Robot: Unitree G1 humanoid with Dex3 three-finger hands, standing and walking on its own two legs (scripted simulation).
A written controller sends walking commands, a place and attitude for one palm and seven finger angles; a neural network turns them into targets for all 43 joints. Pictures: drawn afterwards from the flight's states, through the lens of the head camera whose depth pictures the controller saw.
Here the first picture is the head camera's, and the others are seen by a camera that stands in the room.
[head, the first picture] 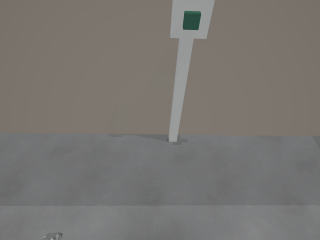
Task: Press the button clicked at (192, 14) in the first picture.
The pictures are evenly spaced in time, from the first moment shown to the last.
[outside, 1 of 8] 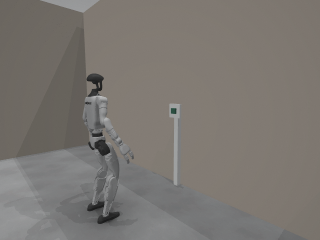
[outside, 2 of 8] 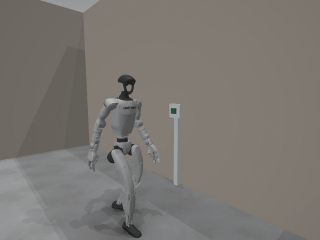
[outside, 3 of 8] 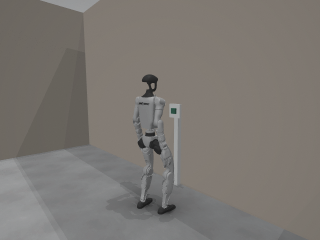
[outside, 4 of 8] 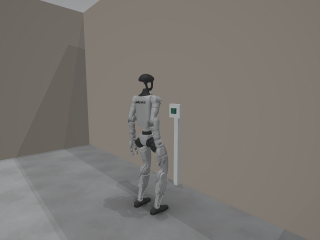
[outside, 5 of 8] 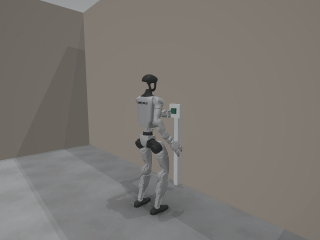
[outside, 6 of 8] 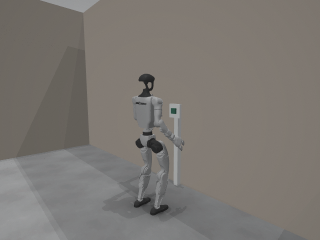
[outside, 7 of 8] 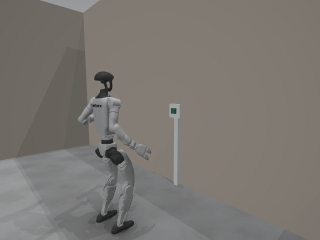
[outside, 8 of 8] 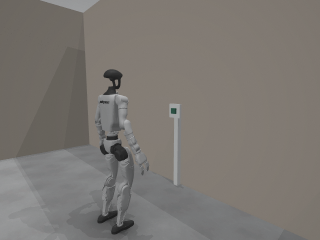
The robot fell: no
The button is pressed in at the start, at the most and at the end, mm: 0 13 0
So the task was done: yes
